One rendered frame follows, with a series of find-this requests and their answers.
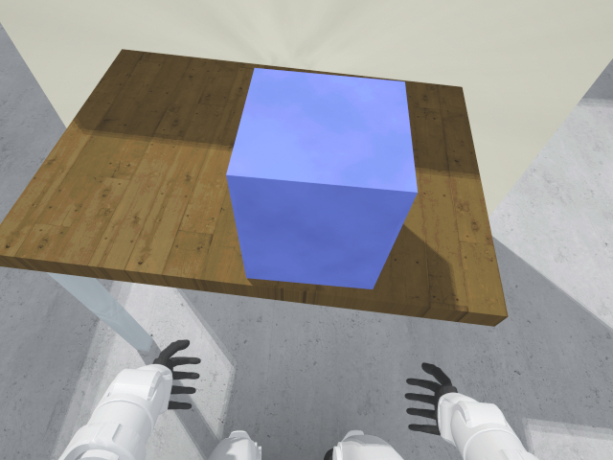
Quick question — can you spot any robot left forearm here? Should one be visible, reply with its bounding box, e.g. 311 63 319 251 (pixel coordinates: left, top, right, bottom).
58 364 172 460

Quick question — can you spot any table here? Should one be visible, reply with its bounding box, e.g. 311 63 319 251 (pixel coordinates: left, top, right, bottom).
0 49 508 352

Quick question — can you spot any robot left thigh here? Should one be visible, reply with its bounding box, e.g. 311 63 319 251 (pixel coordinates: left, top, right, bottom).
208 437 261 460

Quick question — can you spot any robot right shin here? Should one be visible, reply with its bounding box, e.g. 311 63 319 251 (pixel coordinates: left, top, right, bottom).
341 430 364 442

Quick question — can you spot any carton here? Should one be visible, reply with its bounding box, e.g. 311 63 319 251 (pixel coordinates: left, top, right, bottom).
226 68 418 289

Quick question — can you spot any robot right forearm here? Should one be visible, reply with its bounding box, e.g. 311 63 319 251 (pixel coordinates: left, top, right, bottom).
438 393 539 460

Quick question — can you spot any robot right hand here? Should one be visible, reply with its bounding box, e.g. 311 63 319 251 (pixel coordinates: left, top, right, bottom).
405 362 458 437

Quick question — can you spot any robot left hand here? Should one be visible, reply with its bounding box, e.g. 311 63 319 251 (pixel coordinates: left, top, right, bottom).
152 339 201 409

